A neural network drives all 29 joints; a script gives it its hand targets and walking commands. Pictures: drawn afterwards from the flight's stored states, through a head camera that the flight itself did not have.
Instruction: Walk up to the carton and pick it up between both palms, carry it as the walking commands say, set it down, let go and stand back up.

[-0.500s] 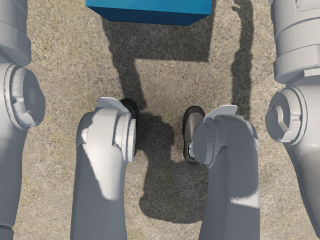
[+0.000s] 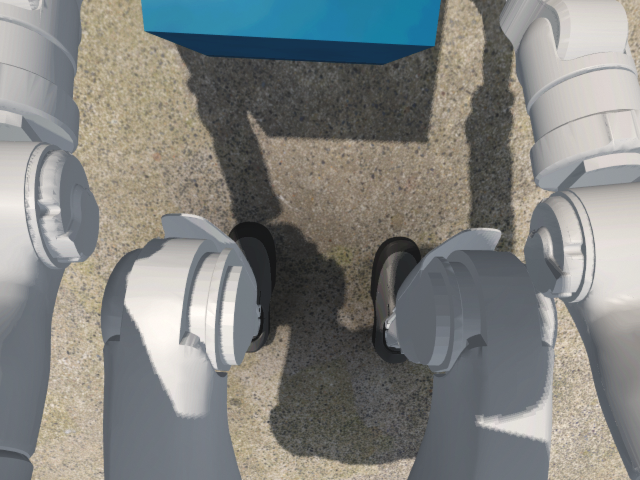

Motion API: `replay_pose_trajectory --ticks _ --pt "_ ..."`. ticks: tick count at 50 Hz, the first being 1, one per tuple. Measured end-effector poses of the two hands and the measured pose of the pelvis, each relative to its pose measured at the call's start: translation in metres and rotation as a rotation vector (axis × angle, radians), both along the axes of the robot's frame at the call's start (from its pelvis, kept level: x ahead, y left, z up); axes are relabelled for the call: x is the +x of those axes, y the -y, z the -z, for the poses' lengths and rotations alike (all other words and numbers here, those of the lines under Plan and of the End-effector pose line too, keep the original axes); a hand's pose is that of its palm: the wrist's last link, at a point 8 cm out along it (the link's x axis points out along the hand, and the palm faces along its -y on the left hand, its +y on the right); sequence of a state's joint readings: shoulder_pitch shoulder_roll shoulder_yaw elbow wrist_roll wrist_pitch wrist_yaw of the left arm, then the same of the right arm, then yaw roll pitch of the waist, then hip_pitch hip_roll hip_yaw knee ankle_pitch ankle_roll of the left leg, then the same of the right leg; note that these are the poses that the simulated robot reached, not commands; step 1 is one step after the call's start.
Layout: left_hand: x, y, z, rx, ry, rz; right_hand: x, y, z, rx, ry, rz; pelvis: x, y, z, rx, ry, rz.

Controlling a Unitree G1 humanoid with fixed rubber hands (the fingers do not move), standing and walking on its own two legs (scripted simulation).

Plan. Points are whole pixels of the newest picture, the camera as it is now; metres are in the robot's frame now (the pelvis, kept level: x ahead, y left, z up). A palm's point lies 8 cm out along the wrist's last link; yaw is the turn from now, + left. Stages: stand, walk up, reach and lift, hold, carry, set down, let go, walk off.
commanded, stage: reach and lift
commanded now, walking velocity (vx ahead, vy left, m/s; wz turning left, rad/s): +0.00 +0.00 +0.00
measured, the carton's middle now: out of the picture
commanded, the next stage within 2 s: none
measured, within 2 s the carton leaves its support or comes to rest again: leaves its support in 1.54 s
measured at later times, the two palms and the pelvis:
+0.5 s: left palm out of the picture +0.55 +0.23 -0.17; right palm out of the picture +0.56 -0.10 -0.18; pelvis -0.01 +0.00 +0.01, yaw +0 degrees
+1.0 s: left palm out of the picture +0.55 +0.22 -0.17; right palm out of the picture +0.56 -0.09 -0.18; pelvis +0.00 +0.00 +0.01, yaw +0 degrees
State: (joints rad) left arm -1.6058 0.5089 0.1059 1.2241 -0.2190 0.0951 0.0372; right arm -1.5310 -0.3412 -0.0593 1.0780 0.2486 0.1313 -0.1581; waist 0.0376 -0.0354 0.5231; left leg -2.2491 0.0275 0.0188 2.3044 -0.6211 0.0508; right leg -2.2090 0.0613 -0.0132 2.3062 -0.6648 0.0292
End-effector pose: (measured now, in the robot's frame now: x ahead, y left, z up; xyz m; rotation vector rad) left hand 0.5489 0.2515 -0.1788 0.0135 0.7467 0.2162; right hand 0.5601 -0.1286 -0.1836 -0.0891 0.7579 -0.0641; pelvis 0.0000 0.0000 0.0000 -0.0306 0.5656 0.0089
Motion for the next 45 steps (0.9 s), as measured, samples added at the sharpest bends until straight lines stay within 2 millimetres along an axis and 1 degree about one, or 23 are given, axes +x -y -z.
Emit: replay_pose_trajectory --ticks 7,13,21,26,29,40,45 --pt "-0.007 -0.004 0.004 0.006 -0.01 -0.005 -0.001 -0.004 0.001 0.008 0.004 -0.003 -0.001 0.001 0.001 0.004 -0.001 -0.001" --pt "-0.007 -0.001 -0.001 -0.002 -0.006 -0.004 -0.001 -0.012 -0.003 0.018 0.009 -0.01 -0.005 0.001 -0.002 0.005 -0.002 -0.001" --pt "0.001 0.014 -0.008 -0.013 0.002 0.025 0.001 -0.022 -0.008 0.027 0.013 -0.021 -0.008 0.0 -0.004 0.001 -0.004 -0.003" --pt "0.003 0.027 -0.005 -0.029 -0.001 0.048 -0.001 -0.031 -0.007 0.036 0.01 -0.039 -0.007 0.0 -0.006 -0.002 -0.008 -0.001" --pt "0.002 0.03 -0.004 -0.023 0.001 0.042 -0.002 -0.037 -0.005 0.041 0.007 -0.047 -0.007 0.0 -0.007 -0.001 -0.011 0.0" --pt "0.003 0.03 -0.003 -0.006 -0.005 0.059 -0.001 -0.037 -0.005 0.03 0.01 -0.052 -0.005 0.0 -0.011 0.001 -0.022 0.0" --pt "0.004 0.03 -0.004 0.006 -0.018 0.071 -0.001 -0.038 -0.005 0.037 0.001 -0.051 -0.004 0.0 -0.01 0.003 -0.017 0.001"
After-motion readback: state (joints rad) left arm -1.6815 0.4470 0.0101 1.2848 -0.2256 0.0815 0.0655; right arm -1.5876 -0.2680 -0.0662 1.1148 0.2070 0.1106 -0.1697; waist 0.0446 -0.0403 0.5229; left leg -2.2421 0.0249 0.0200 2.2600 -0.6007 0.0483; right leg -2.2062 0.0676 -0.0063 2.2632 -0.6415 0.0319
